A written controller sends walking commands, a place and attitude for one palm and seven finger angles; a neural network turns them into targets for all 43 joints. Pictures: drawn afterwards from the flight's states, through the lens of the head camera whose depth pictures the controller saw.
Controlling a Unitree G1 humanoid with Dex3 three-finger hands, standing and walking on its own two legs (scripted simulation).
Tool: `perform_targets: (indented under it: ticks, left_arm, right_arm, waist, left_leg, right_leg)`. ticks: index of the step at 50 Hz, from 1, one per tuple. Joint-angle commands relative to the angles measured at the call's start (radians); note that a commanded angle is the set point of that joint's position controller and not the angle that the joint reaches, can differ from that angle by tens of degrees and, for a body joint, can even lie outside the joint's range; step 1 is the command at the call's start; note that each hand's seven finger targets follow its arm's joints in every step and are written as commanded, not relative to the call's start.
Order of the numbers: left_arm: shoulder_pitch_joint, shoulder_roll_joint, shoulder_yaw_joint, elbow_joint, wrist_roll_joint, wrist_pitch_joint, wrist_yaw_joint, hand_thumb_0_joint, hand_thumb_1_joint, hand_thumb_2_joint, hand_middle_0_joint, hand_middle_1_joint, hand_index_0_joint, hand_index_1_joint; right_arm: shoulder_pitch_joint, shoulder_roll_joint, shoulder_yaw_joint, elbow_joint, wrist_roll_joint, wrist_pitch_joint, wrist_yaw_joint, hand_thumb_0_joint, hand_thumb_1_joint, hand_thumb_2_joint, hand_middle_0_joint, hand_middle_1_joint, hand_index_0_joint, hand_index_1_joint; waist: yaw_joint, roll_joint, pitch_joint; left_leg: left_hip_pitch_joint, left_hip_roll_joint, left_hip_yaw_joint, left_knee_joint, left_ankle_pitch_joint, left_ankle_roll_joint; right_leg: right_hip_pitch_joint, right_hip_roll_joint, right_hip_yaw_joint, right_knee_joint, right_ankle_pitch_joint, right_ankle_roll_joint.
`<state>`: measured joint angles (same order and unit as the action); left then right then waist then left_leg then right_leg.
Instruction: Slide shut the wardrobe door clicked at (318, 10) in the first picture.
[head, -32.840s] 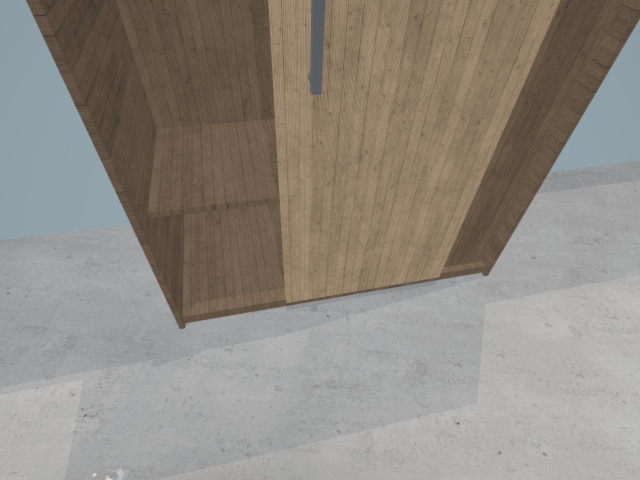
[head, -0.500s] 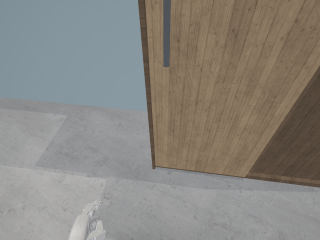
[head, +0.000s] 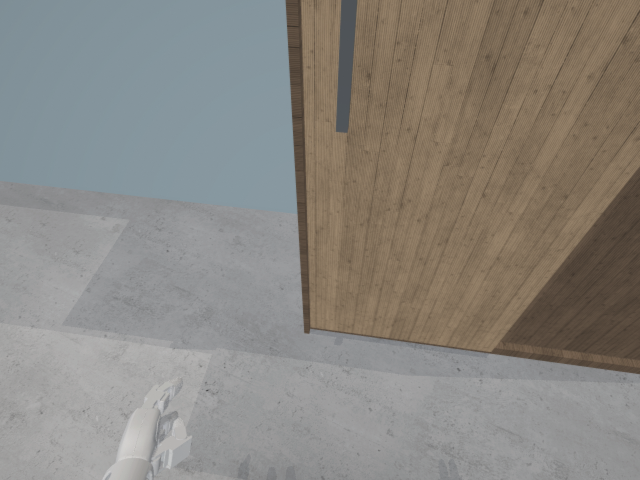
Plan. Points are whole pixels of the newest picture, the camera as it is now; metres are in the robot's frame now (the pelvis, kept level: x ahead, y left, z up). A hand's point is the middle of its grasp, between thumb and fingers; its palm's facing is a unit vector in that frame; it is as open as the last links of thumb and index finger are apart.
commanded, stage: let the arm hang, fingers relaxed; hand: right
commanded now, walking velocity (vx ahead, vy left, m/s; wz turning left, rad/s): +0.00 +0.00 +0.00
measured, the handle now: (349, 26) +0.65 +0.01 +0.26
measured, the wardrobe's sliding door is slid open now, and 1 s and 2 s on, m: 0.00 0.00 0.00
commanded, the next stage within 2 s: look to check the result in 1.10 s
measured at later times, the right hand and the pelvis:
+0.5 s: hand out of the picture -0.05 -0.21 -0.17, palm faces +0.02 +0.98 -0.20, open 7.1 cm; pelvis -0.02 -0.02 +0.00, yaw -1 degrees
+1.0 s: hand out of the picture -0.01 -0.19 -0.18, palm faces +0.01 +0.99 -0.17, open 7.3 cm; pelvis -0.01 -0.03 +0.00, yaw +0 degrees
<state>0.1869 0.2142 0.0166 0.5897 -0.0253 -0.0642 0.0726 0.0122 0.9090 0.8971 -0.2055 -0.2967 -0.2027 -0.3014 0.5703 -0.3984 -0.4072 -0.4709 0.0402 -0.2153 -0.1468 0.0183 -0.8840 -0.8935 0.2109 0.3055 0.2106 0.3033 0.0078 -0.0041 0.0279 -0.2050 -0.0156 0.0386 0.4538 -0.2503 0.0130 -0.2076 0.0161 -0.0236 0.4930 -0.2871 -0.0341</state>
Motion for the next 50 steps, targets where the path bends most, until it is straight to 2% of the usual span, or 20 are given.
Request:
perform_targets:
  ticks: [1,2,3,4,6,7,10,12,14,16,17,19,23,29,33,34,37,43,47,50]
  left_arm:
    - [-0.020,0.213,0.072,0.073,0.012,-0.040,-0.086,0.000,0.900,0.900,-0.200,-0.300,-0.200,-0.300]
    - [-0.001,0.179,0.055,0.079,0.021,-0.016,-0.083,0.000,0.900,0.900,-0.200,-0.300,-0.200,-0.300]
    - [0.011,0.162,0.047,0.074,0.031,-0.002,-0.081,0.000,0.900,0.900,-0.200,-0.300,-0.200,-0.300]
    - [0.013,0.175,0.040,0.075,0.038,0.010,-0.079,0.000,0.900,0.900,-0.200,-0.300,-0.200,-0.300]
    - [0.010,0.184,0.037,0.100,0.047,0.029,-0.077,0.000,0.900,0.900,-0.200,-0.300,-0.200,-0.300]
    - [0.008,0.184,0.034,0.119,0.050,0.037,-0.075,0.000,0.900,0.900,-0.200,-0.300,-0.200,-0.300]
    - [-0.008,0.158,0.002,0.192,0.055,0.049,-0.070,0.000,0.900,0.900,-0.200,-0.300,-0.200,-0.300]
    - [-0.012,0.146,-0.011,0.243,0.052,0.050,-0.065,0.000,0.900,0.900,-0.200,-0.300,-0.200,-0.300]
    - [0.013,0.122,-0.019,0.292,0.048,0.050,-0.058,0.000,0.900,0.900,-0.200,-0.300,-0.200,-0.300]
    - [0.044,0.097,-0.013,0.331,0.052,0.052,-0.050,0.000,0.900,0.900,-0.200,-0.300,-0.200,-0.300]
    - [0.064,0.094,-0.013,0.347,0.050,0.054,-0.048,0.000,0.900,0.900,-0.200,-0.300,-0.200,-0.300]
    - [0.094,0.091,-0.009,0.371,0.045,0.058,-0.045,0.000,0.900,0.900,-0.200,-0.300,-0.200,-0.300]
    - [0.144,0.081,-0.005,0.421,0.039,0.056,-0.040,0.000,0.900,0.900,-0.200,-0.300,-0.200,-0.300]
    - [0.184,0.052,-0.009,0.474,0.037,0.054,-0.035,0.000,0.900,0.900,-0.200,-0.300,-0.200,-0.300]
    - [0.185,0.046,-0.008,0.491,0.037,0.054,-0.034,0.000,0.900,0.900,-0.200,-0.300,-0.200,-0.300]
    - [0.185,0.038,-0.009,0.495,0.038,0.053,-0.034,0.000,0.900,0.900,-0.200,-0.300,-0.200,-0.300]
    - [0.182,0.034,-0.007,0.501,0.039,0.052,-0.034,0.000,0.900,0.900,-0.200,-0.300,-0.200,-0.300]
    - [0.172,0.023,-0.005,0.509,0.038,0.048,-0.036,0.000,0.900,0.900,-0.200,-0.300,-0.200,-0.300]
    - [0.168,0.025,-0.008,0.510,0.041,0.045,-0.034,0.000,0.900,0.900,-0.200,-0.300,-0.200,-0.300]
    - [0.164,0.026,-0.007,0.510,0.039,0.043,-0.033,0.000,0.900,0.900,-0.200,-0.300,-0.200,-0.300]
  right_arm:
    - [-0.095,0.008,0.267,0.598,-0.081,0.173,0.148,0.000,-0.900,-0.900,0.200,0.300,0.200,0.300]
    - [-0.132,0.035,0.285,0.636,-0.079,0.187,0.150,0.000,-0.900,-0.900,0.200,0.300,0.200,0.300]
    - [-0.179,0.039,0.301,0.682,-0.080,0.193,0.149,0.000,-0.900,-0.900,0.200,0.300,0.200,0.300]
    - [-0.216,0.026,0.313,0.731,-0.078,0.199,0.150,0.000,-0.900,-0.900,0.200,0.300,0.200,0.300]
    - [-0.291,0.004,0.327,0.855,-0.075,0.206,0.148,0.000,-0.900,-0.900,0.200,0.300,0.200,0.300]
    - [-0.320,0.004,0.335,0.921,-0.072,0.211,0.146,0.000,-0.900,-0.900,0.200,0.300,0.200,0.300]
    - [-0.356,0.025,0.363,1.115,-0.060,0.226,0.136,0.000,-0.900,-0.900,0.200,0.300,0.200,0.300]
    - [-0.340,0.035,0.373,1.234,-0.054,0.227,0.133,0.000,-0.900,-0.900,0.200,0.300,0.200,0.300]
    - [-0.319,0.049,0.378,1.328,-0.051,0.221,0.133,0.000,-0.900,-0.900,0.200,0.300,0.200,0.300]
    - [-0.289,0.089,0.366,1.391,-0.052,0.219,0.130,0.000,-0.900,-0.900,0.200,0.300,0.200,0.300]
    - [-0.291,0.085,0.371,1.415,-0.050,0.219,0.130,0.000,-0.900,-0.900,0.200,0.300,0.200,0.300]
    - [-0.285,0.094,0.378,1.455,-0.050,0.217,0.130,0.000,-0.900,-0.900,0.200,0.300,0.200,0.300]
    - [-0.262,0.108,0.391,1.522,-0.048,0.212,0.126,0.000,-0.900,-0.900,0.200,0.300,0.200,0.300]
    - [-0.239,0.130,0.397,1.585,-0.047,0.212,0.116,0.000,-0.900,-0.900,0.200,0.300,0.200,0.300]
    - [-0.223,0.137,0.399,1.601,-0.049,0.215,0.113,0.000,-0.900,-0.900,0.200,0.300,0.200,0.300]
    - [-0.226,0.141,0.398,1.605,-0.049,0.214,0.113,0.000,-0.900,-0.900,0.200,0.300,0.200,0.300]
    - [-0.228,0.152,0.397,1.606,-0.050,0.213,0.112,0.000,-0.900,-0.900,0.200,0.300,0.200,0.300]
    - [-0.226,0.160,0.394,1.601,-0.052,0.208,0.109,0.000,-0.900,-0.900,0.200,0.300,0.200,0.300]
    - [-0.242,0.161,0.391,1.602,-0.050,0.208,0.110,0.000,-0.900,-0.900,0.200,0.300,0.200,0.300]
    - [-0.243,0.158,0.390,1.601,-0.049,0.207,0.110,0.000,-0.900,-0.900,0.200,0.300,0.200,0.300]
  waist:
    - [0.026,-0.014,-0.139]
    - [0.018,0.032,-0.144]
    - [0.019,0.120,-0.129]
    - [0.019,0.186,-0.105]
    - [0.023,0.234,-0.062]
    - [0.023,0.216,-0.055]
    - [-0.001,0.017,-0.032]
    - [-0.016,-0.079,-0.017]
    - [-0.018,-0.098,-0.028]
    - [-0.016,-0.174,-0.048]
    - [-0.014,-0.186,-0.039]
    - [-0.011,-0.089,-0.022]
    - [-0.009,-0.032,-0.011]
    - [-0.003,0.018,0.025]
    - [-0.006,-0.008,0.052]
    - [-0.004,0.012,0.054]
    - [-0.002,0.010,0.070]
    - [-0.007,0.013,0.078]
    - [-0.003,-0.028,0.075]
    - [-0.005,-0.007,0.051]
  left_leg:
    - [-0.064,0.181,-0.114,0.084,0.348,0.039]
    - [-0.091,0.178,-0.103,0.073,0.199,0.038]
    - [-0.095,0.169,-0.100,0.062,0.165,0.037]
    - [-0.100,0.176,-0.112,0.034,0.123,0.040]
    - [-0.114,0.187,-0.131,0.002,0.129,0.056]
    - [-0.109,0.181,-0.135,-0.003,0.142,0.056]
    - [-0.011,0.120,-0.103,0.007,0.090,0.018]
    - [0.035,0.105,-0.103,-0.026,0.040,0.012]
    - [0.066,0.109,-0.109,-0.062,0.044,0.020]
    - [0.076,0.109,-0.096,-0.084,0.025,0.027]
    - [0.082,0.106,-0.087,-0.085,0.022,0.028]
    - [0.075,0.105,-0.074,-0.103,0.021,0.024]
    - [0.063,0.106,-0.068,-0.107,0.064,0.021]
    - [0.039,0.112,-0.073,-0.108,0.070,0.017]
    - [0.016,0.108,-0.075,-0.106,0.051,0.012]
    - [0.019,0.110,-0.076,-0.106,0.059,0.012]
    - [0.006,0.107,-0.083,-0.106,0.049,0.009]
    - [0.005,0.110,-0.088,-0.110,0.069,0.009]
    - [0.016,0.110,-0.091,-0.104,0.077,0.009]
    - [0.028,0.115,-0.090,-0.106,0.102,0.008]
  right_leg:
    - [-0.030,-0.111,0.094,0.094,0.337,0.014]
    - [-0.064,-0.111,0.112,0.089,0.196,-0.001]
    - [-0.081,-0.102,0.123,0.086,0.164,-0.009]
    - [-0.101,-0.094,0.136,0.086,0.135,-0.017]
    - [-0.083,-0.072,0.136,0.079,0.161,-0.016]
    - [-0.065,-0.071,0.138,0.056,0.186,-0.015]
    - [-0.098,-0.103,0.185,-0.081,0.235,-0.021]
    - [-0.109,-0.103,0.185,-0.135,0.173,-0.021]
    - [-0.092,-0.096,0.172,-0.151,0.137,-0.017]
    - [-0.070,-0.094,0.162,-0.171,0.063,-0.016]
    - [-0.079,-0.097,0.170,-0.187,0.037,-0.018]
    - [-0.076,-0.108,0.178,-0.195,0.025,-0.023]
    - [-0.031,-0.116,0.176,-0.193,0.104,-0.028]
    - [-0.004,-0.117,0.164,-0.195,0.154,-0.028]
    - [-0.005,-0.122,0.167,-0.216,0.105,-0.030]
    - [-0.006,-0.119,0.165,-0.215,0.111,-0.029]
    - [-0.009,-0.116,0.165,-0.226,0.083,-0.026]
    - [-0.004,-0.105,0.146,-0.211,0.124,-0.024]
    - [-0.002,-0.106,0.148,-0.222,0.135,-0.019]
    - [0.023,-0.107,0.138,-0.204,0.187,-0.020]
